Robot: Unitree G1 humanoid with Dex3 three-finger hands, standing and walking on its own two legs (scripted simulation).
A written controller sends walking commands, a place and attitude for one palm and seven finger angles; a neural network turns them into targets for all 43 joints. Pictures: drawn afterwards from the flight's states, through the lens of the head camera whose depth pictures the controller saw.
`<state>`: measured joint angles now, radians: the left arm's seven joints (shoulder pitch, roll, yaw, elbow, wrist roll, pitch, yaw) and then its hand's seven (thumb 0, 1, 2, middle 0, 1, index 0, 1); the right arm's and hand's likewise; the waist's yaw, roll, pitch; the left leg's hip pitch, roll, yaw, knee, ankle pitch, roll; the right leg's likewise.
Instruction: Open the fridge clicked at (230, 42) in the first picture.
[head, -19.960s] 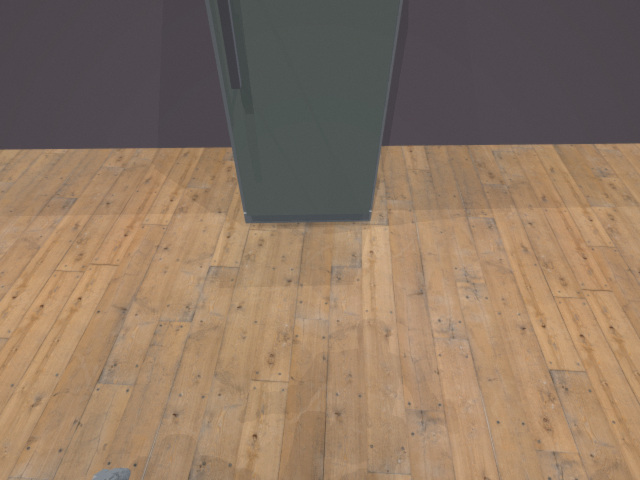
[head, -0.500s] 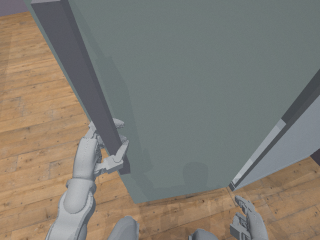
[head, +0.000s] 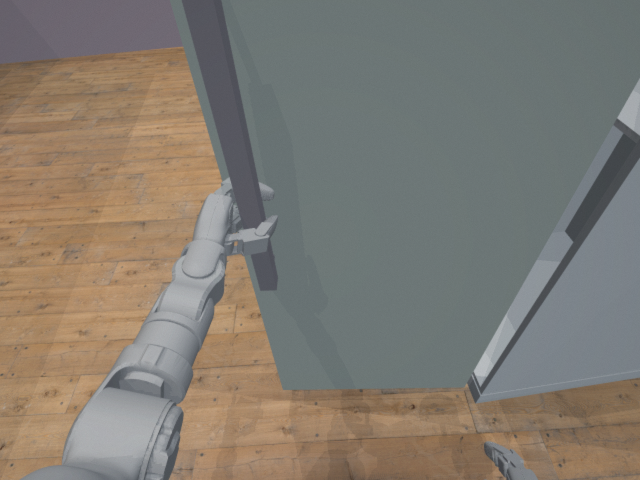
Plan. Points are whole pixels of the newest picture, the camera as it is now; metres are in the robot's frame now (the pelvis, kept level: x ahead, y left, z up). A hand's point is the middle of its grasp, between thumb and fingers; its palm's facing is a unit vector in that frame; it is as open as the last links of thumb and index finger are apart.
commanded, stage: stop walking and hold the door back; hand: left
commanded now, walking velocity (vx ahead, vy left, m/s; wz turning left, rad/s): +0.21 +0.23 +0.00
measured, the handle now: (247, 170) +0.46 +0.13 +0.17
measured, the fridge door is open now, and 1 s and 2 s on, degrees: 82 78 76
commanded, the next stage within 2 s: loosen the grip on the handle in 0.78 s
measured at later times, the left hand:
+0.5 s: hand (259, 219) +0.42 +0.12 +0.11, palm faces -0.07 -0.99 -0.14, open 6.5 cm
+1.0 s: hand (259, 208) +0.44 +0.12 +0.11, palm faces -0.06 -1.00 -0.05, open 6.7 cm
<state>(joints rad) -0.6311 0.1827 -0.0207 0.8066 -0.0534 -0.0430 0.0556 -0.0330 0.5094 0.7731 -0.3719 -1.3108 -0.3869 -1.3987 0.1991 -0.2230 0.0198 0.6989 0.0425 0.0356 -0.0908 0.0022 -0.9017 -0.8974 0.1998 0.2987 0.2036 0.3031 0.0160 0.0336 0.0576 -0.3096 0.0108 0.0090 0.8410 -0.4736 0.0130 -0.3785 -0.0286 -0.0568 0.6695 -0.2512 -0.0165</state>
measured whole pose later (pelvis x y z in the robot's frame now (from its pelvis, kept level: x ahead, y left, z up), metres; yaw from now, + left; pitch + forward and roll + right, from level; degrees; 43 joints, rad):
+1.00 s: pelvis -0.04 +0.03 +0.01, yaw -9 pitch +3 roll +1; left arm -0.89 0.34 0.29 1.21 0.02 -0.08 -0.03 0.03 0.49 0.74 -0.36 -1.35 -0.43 -1.40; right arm 0.28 -0.27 -0.02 0.71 0.01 -0.15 -0.03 0.00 -0.90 -0.90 0.20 0.30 0.20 0.30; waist -0.09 -0.05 -0.03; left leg -0.37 0.06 0.10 0.62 -0.30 -0.01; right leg -0.43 -0.05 -0.07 0.62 -0.25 -0.01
